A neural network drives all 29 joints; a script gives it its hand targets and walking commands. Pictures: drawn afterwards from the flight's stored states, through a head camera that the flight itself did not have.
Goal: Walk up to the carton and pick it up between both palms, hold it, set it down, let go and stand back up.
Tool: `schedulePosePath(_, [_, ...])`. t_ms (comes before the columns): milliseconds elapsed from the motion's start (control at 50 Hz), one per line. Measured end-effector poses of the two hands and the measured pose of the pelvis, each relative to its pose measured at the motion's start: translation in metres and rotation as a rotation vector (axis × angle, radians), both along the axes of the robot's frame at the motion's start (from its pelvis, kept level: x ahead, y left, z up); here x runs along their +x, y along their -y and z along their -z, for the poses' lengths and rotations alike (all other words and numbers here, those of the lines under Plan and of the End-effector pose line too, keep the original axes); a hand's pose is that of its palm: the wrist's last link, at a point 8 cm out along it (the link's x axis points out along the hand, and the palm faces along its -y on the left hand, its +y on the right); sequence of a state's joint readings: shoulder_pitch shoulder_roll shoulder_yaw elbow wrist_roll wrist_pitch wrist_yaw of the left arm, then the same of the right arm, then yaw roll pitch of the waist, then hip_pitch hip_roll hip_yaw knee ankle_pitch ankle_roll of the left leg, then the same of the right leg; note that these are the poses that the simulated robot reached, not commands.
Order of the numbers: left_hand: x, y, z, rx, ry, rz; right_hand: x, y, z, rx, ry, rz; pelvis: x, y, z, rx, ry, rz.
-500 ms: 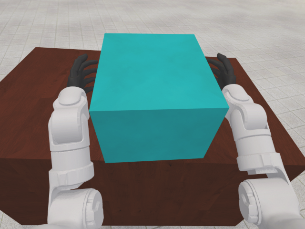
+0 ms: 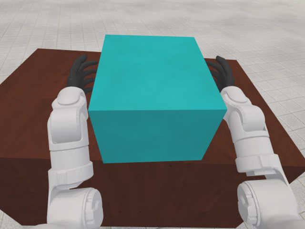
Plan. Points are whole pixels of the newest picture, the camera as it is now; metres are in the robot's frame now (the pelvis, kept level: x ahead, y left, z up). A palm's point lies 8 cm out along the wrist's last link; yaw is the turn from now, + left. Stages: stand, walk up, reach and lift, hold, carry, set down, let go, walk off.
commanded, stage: hold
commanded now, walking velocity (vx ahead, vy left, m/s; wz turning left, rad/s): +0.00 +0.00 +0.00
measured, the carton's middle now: (152, 95) +0.40 +0.01 +0.17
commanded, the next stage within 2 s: none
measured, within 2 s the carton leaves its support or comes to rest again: neither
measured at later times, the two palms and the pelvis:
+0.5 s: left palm (78, 89) +0.35 +0.18 +0.22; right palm (225, 89) +0.36 -0.17 +0.22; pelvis +0.00 +0.00 +0.00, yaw +0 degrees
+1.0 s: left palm (79, 87) +0.35 +0.18 +0.22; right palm (225, 88) +0.37 -0.17 +0.22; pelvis +0.00 +0.00 +0.00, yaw +0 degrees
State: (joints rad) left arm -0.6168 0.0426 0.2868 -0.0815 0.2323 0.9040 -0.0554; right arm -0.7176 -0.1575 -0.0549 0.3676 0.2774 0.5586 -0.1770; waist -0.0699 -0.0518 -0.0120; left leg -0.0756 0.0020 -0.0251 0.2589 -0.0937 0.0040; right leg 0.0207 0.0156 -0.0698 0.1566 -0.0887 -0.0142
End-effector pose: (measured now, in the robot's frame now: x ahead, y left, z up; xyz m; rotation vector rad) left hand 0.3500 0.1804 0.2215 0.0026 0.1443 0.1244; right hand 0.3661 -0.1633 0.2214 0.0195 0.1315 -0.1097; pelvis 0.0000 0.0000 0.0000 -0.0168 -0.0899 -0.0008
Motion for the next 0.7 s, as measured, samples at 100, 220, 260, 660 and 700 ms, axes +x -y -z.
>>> schedulePosePath(100, [0.0013,0.0005,0.0002,0.003,0.004,0.001,0.0012,0.0004,-0.0011,-0.001,0.004,-0.001,-0.0002,-0.0004,0.0000,-0.001,-0.007,0.000])
schedulePosePath(220, [0.0040,0.0032,-0.0020,0.006,0.008,0.003,0.0023,0.0030,-0.0027,-0.003,0.008,0.004,0.0019,-0.0007,-0.0001,-0.001,-0.008,0.001])
schedulePosePath(260, [0.0046,0.0041,-0.0027,0.007,0.009,0.005,0.0023,0.0040,-0.0027,-0.005,0.008,0.005,0.0028,-0.0008,-0.0002,-0.001,-0.007,0.002])
schedulePosePath(660, [-0.0005,0.0022,-0.0004,-0.001,0.006,0.001,-0.0015,0.0023,0.0011,-0.003,0.003,0.004,0.0001,-0.0012,0.0000,0.000,0.002,0.004])
schedulePosePath(700, [0.0003,0.0023,-0.0008,0.001,0.006,0.001,-0.0006,0.0024,0.0005,-0.004,0.003,0.004,-0.0005,-0.0009,0.0000,0.000,0.000,0.003])
